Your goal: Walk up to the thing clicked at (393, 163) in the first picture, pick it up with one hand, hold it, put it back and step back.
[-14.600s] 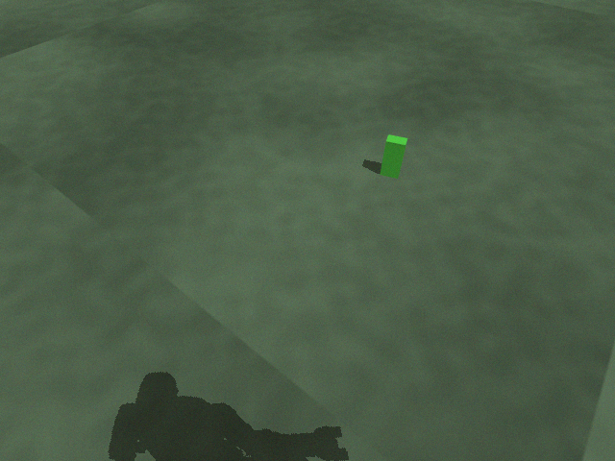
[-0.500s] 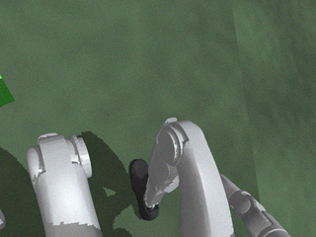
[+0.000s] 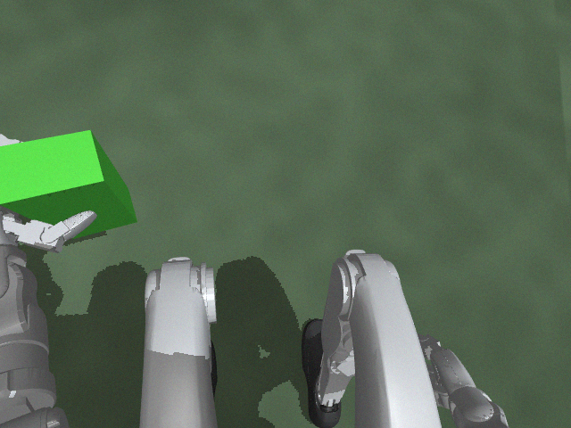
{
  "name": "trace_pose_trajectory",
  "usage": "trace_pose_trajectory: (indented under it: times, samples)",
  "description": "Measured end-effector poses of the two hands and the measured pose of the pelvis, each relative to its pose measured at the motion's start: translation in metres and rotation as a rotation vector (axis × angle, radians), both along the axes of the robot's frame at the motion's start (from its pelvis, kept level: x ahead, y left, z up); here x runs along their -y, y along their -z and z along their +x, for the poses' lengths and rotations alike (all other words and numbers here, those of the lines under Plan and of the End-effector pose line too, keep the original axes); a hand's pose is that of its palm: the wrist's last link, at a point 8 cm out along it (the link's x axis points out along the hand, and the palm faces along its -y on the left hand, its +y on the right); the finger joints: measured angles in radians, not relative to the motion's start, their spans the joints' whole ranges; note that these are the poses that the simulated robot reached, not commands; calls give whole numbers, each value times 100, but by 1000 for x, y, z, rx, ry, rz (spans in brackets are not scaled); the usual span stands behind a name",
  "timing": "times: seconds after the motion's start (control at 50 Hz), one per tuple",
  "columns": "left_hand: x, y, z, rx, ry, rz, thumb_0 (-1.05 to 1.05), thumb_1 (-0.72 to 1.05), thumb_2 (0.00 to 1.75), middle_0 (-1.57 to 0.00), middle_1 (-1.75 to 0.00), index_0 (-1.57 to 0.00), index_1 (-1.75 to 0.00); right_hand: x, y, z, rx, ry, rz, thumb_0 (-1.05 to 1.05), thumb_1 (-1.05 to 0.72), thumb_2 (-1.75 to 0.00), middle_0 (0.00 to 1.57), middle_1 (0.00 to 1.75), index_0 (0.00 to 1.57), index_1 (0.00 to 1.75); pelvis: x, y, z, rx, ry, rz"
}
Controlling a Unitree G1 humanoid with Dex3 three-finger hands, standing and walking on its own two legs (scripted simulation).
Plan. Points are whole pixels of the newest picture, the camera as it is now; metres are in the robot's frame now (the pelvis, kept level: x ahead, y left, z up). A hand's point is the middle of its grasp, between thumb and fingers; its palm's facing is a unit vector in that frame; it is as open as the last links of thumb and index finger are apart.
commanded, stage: hold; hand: left
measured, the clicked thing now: (80, 194) +0.39 +0.27 -0.05
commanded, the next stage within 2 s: none
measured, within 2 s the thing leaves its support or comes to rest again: neither
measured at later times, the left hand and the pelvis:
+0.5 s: hand out of the picture +0.38 +0.26 +0.22, palm faces +0.35 -0.94 -0.04, open 9.9 cm; pelvis +0.03 +0.00 +0.19, yaw +4 degrees
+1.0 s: hand out of the picture +0.38 +0.24 +0.34, palm faces +0.32 -0.94 -0.06, open 9.9 cm; pelvis +0.06 +0.01 +0.30, yaw +6 degrees
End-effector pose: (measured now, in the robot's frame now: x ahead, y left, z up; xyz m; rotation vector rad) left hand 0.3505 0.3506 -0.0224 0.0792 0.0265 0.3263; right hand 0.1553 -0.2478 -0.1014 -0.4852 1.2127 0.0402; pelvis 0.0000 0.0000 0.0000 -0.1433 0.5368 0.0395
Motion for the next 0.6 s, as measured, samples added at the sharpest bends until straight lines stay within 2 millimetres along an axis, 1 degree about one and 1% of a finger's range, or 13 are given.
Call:
trace_pose_trajectory:
  times: [0.06,0.14,0.2,0.3,0.4,0.5,0.6]
  samples:
    - [7,-29,-1,-1,5,3,-2,-55,101,-82,-118,-87,-121,0,-10,14,47,31,28,0,-91,-89,20,30,20,30,2,-17,2,-20,-7,19]
    - [19,-69,-1,1,23,-5,-2,-54,101,-81,-119,-87,-122,0,-34,31,113,59,52,1,-92,-89,20,30,20,30,4,-43,6,-35,-13,35]
    - [29,-97,-3,-1,17,-33,-2,-54,101,-81,-119,-86,-122,-1,-58,43,162,77,62,1,-92,-89,20,30,20,30,4,-66,9,-37,-16,40]
    - [43,-146,-7,-15,4,-52,-2,-55,102,-81,-119,-86,-122,-4,-107,57,230,104,72,1,-92,-89,20,30,20,30,3,-109,14,-19,-23,49]
    - [50,-196,-11,-23,-8,-47,-2,-56,104,-81,-120,-86,-123,-8,-155,63,274,120,74,1,-91,-89,20,30,20,30,2,-152,21,9,-31,58]
    - [52,-245,-13,-5,-28,-43,-2,-56,105,-81,-120,-86,-124,-13,-198,62,289,134,77,1,-91,-89,20,30,20,30,0,-192,30,49,-41,65]
    - [55,-275,-13,-29,-22,-44,-2,-56,105,-81,-121,-86,-124,-18,-232,59,298,142,84,1,-90,-89,20,30,20,30,-4,-225,39,88,-50,70]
